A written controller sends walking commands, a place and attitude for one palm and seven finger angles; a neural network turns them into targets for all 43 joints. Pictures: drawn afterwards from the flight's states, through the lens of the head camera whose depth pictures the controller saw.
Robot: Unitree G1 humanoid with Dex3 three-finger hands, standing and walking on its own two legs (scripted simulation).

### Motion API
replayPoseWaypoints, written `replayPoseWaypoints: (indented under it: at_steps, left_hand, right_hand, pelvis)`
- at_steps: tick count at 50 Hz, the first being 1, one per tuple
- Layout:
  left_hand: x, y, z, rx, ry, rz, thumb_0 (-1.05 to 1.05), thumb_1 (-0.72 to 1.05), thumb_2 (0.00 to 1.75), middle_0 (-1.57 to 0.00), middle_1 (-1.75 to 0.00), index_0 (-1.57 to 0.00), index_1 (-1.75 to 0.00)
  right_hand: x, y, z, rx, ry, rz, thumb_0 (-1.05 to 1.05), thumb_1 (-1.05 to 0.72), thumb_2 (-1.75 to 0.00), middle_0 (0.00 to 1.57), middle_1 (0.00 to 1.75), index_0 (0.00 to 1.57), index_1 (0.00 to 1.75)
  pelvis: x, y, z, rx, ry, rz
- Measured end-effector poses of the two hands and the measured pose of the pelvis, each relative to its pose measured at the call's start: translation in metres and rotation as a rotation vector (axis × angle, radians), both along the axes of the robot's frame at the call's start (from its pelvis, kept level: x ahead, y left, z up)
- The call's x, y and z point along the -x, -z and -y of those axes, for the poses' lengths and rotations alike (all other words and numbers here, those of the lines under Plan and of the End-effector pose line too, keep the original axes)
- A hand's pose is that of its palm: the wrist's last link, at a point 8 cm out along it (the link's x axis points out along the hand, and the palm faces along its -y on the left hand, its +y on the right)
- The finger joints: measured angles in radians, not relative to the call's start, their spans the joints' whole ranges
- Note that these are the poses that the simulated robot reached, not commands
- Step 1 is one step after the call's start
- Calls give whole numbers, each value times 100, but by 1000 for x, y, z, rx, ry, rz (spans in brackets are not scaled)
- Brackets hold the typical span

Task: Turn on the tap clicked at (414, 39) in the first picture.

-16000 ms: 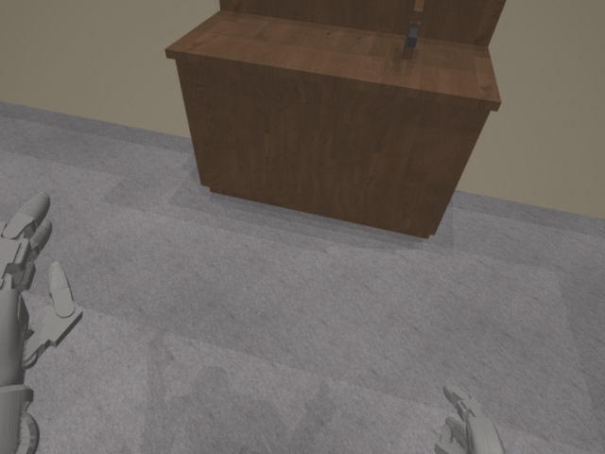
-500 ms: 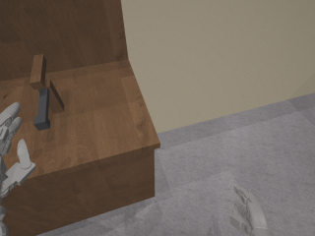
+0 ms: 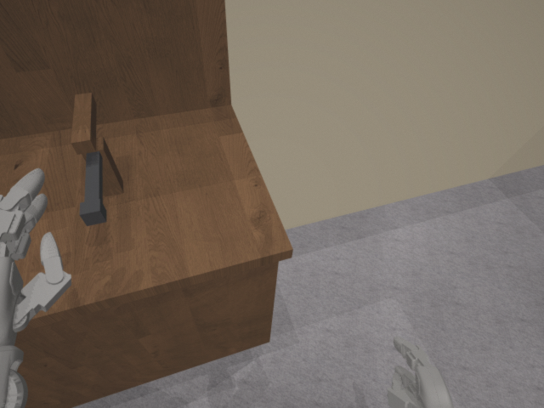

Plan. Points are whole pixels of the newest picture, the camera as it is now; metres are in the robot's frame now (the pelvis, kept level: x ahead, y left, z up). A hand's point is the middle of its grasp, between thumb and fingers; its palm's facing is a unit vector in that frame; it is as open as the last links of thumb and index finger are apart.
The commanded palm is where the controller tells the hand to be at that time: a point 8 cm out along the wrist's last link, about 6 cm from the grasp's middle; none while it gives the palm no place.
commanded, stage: come to a stop and stand still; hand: left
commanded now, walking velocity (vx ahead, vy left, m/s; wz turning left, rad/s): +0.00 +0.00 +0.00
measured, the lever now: (93, 212) +0.36 +0.31 +0.07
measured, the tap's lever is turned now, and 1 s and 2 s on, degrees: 0 0 0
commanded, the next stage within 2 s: look again from close up in 0.04 s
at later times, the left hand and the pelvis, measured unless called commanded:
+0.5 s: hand (84, 297) +0.20 +0.22 +0.14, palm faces +0.29 -0.88 -0.38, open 7.4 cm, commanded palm +0.15 +0.26 +0.17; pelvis -0.02 -0.01 +0.00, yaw -1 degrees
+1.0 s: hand (104, 252) +0.26 +0.23 +0.12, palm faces +0.29 -0.85 -0.43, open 7.4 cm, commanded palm +0.19 +0.26 +0.17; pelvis +0.03 -0.02 +0.00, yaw -1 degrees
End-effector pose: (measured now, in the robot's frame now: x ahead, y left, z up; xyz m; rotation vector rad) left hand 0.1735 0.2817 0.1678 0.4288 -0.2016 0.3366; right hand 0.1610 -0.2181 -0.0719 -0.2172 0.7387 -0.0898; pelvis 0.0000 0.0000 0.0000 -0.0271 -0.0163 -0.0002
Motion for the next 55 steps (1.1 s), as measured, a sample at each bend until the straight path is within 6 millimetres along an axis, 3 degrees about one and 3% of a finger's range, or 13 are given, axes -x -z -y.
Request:
replayPoseWaypoints:
  at_steps: [7,10,13,15,21,24,28,36,39,42,47,50,55]
  left_hand:
    - [7,-7,1,-12,0,33,2,89,90,-21,-30,-21,-30]
    - [-4,-31,-23,-191,-24,131,2,88,90,-21,-31,-22,-30]
    - [-11,-36,-41,-140,-98,197,2,88,90,-21,-30,-22,-30]
    - [-11,-29,-32,-82,-85,191,2,89,90,-20,-30,-21,-30]
    - [3,11,28,21,110,41,2,89,90,-20,-30,-21,-30]
    - [8,17,22,-2,108,13,2,89,90,-21,-30,-22,-30]
    - [9,7,-3,-37,10,76,2,88,90,-22,-31,-22,-30]
    - [-16,-60,-18,-178,-56,366,2,89,90,-21,-30,-21,-30]
    - [-28,-48,-2,-148,-6,258,2,89,90,-20,-30,-21,-30]
    - [-36,-16,15,-104,58,77,1,89,90,-20,-30,-20,-30]
    - [-46,28,15,-40,60,-115,2,89,90,-21,-30,-21,-30]
    - [-52,24,10,-38,39,-79,2,88,90,-21,-30,-22,-30]
    - [-55,-14,14,-100,59,86,2,88,90,-21,-30,-22,-30]
  right_hand:
    - [4,0,4,9,6,1,2,-90,-90,21,30,20,30]
    - [6,1,2,32,-62,-4,2,-90,-90,20,30,20,30]
    - [9,-2,2,4,-67,22,2,-90,-90,20,30,20,30]
    - [11,-5,4,-15,-56,56,2,-90,-90,21,30,21,30]
    - [22,-6,11,-24,-1,90,2,-90,-90,21,30,21,30]
    - [29,-8,15,6,14,64,2,-90,-90,21,30,21,30]
    - [31,-9,20,46,-4,32,2,-90,-90,21,30,20,30]
    - [11,5,10,9,-116,42,2,-90,-90,20,30,20,30]
    - [3,12,6,-53,-69,46,2,-90,-90,20,30,21,30]
    - [-1,16,6,-79,-6,27,2,-90,-90,21,30,21,30]
    - [-7,14,13,-24,16,-39,2,-90,-90,21,30,21,30]
    - [-16,9,20,24,-6,-58,2,-90,-90,21,30,21,30]
    - [-41,1,24,55,-33,-14,2,-90,-90,20,30,20,30]
  pelvis:
    - [3,0,1,-1,-3,9]
    - [11,2,8,-3,-13,-4]
    - [18,2,10,-8,10,-1]
    - [20,2,8,-8,19,1]
    - [19,3,5,-9,34,6]
    - [19,2,10,-8,27,4]
    - [19,2,15,-4,16,3]
    - [14,8,15,1,-18,-20]
    - [3,6,10,2,15,-32]
    - [-8,4,8,-5,39,-42]
    - [-21,2,13,-8,36,-51]
    - [-25,3,15,-3,21,-53]
    - [-32,4,12,5,11,-59]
